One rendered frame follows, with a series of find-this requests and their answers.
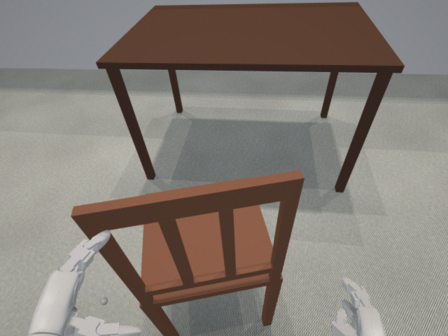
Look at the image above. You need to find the robot left hand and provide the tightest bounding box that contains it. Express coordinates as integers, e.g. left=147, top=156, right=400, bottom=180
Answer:
left=27, top=230, right=141, bottom=336

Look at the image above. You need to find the table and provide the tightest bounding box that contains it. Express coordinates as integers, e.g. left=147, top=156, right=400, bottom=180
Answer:
left=96, top=2, right=405, bottom=193

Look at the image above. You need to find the robot right hand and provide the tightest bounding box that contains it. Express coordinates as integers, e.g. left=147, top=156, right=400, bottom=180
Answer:
left=332, top=276, right=386, bottom=336

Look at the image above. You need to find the chair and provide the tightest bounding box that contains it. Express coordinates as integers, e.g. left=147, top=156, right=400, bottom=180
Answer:
left=71, top=170, right=305, bottom=336

